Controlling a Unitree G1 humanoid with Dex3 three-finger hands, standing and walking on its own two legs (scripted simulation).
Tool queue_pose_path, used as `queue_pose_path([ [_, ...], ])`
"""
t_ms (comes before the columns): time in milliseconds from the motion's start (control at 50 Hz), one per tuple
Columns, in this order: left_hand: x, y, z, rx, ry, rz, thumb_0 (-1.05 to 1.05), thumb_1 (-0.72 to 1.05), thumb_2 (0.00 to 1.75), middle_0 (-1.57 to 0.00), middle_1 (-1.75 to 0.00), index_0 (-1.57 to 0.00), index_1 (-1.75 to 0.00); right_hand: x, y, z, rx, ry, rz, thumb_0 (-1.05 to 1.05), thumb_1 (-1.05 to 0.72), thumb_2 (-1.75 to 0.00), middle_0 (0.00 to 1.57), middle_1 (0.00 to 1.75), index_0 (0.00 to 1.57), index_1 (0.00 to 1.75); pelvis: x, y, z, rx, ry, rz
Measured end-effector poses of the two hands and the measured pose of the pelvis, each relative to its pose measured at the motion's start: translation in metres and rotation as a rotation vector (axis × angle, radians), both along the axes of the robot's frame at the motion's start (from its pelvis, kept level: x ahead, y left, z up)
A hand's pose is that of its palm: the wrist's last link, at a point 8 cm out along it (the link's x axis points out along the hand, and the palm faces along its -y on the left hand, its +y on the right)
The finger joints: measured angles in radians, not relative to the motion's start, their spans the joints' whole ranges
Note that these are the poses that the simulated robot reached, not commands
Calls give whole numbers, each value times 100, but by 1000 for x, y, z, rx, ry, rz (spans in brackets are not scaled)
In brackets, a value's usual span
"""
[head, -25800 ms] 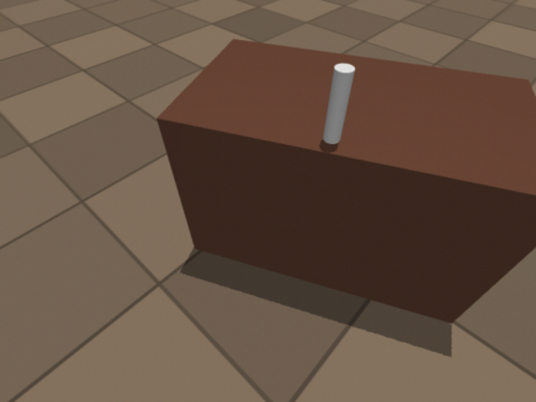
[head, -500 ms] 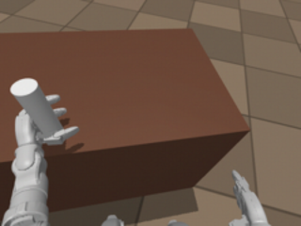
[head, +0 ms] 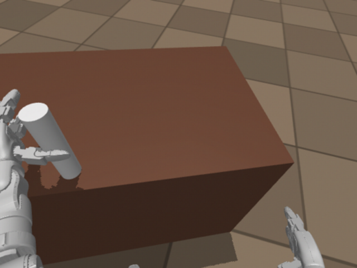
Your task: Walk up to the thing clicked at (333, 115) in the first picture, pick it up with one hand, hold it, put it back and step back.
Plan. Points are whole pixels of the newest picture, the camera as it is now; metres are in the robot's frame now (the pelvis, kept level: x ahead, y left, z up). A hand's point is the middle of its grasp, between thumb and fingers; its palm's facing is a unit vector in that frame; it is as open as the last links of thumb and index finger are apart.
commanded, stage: withdraw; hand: left
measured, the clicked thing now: (55, 146) +0.38 +0.25 +0.08
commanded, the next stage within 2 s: rise in 0.04 s
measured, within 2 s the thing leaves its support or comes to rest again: neither
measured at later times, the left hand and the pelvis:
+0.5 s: hand out of the picture +0.37 +0.41 +0.12, palm faces +0.49 -0.81 -0.33, open 17.5 cm; pelvis +0.01 +0.01 +0.02, yaw +0 degrees
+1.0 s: hand (3, 233) +0.20 +0.25 +0.13, palm faces +0.35 -0.86 -0.37, open 17.4 cm; pelvis +0.01 +0.00 +0.04, yaw +1 degrees
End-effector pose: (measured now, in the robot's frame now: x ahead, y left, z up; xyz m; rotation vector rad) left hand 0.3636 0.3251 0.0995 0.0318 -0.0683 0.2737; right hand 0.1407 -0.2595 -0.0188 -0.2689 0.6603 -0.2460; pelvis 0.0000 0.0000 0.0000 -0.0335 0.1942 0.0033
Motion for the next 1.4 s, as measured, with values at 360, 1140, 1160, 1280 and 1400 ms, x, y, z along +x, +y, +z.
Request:
queue_pose_path([
  [360, -2, 78, 31, 137, 307, 142, -1, -52, 8, -10, -11, -12, -10, 2, 12, -18, 65, 89, 0, -1, 56, -5, 6, 5, 5, 5, 6, 4, 18, 7, -8, -4],
  [1140, -236, -52, 75, 382, 105, 113, -1, -53, 2, -7, -5, -8, -5, 15, -4, -8, 112, -33, 14, -1, 52, -5, 6, 5, 5, 6, -4, -14, 39, 40, -220, 29],
  [1160, -238, -52, 76, 387, 101, 121, -1, -53, 2, -7, -5, -8, -5, 14, -5, -9, 115, -29, 16, -1, 52, -5, 6, 5, 5, 6, -5, -16, 40, 42, -224, 30],
  [1280, -244, -47, 73, 398, 106, 154, -1, -53, 2, -6, -5, -7, -5, 5, -7, -16, 121, 6, 36, -1, 52, -5, 6, 5, 5, 6, -11, -23, 42, 48, -239, 33],
  [1400, -245, -33, 59, 400, 158, 188, -1, -54, 3, -6, -5, -7, -5, 1, -12, -20, 108, 50, 33, -1, 52, -5, 6, 5, 5, 6, -11, -26, 44, 49, -244, 33],
])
